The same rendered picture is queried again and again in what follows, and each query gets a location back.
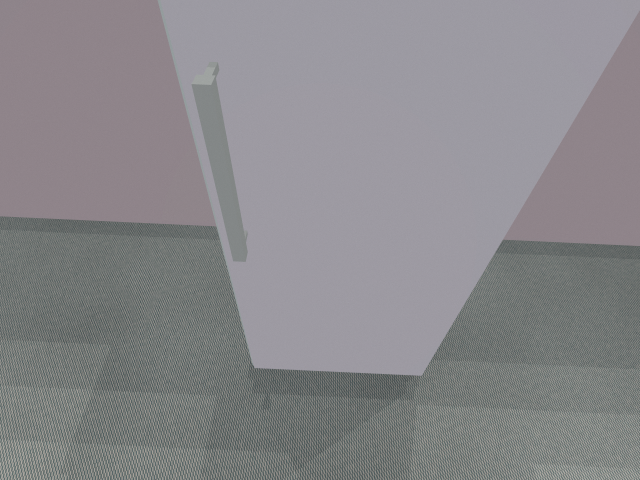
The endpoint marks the fridge door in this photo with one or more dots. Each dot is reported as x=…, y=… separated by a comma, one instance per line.
x=381, y=151

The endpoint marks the handle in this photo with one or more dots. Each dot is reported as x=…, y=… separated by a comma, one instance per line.
x=211, y=118

